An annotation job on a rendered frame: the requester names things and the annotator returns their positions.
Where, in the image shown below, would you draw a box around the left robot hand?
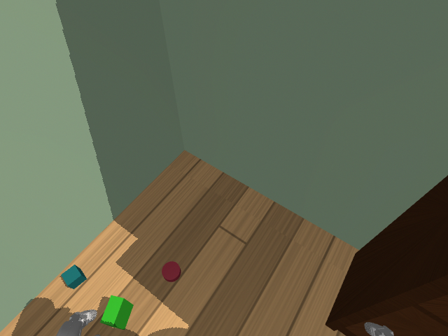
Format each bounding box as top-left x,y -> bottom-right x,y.
56,309 -> 101,336

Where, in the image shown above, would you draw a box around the right robot hand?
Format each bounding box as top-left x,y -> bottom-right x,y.
365,322 -> 394,336

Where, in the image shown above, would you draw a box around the bookshelf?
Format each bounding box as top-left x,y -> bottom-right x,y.
325,176 -> 448,336

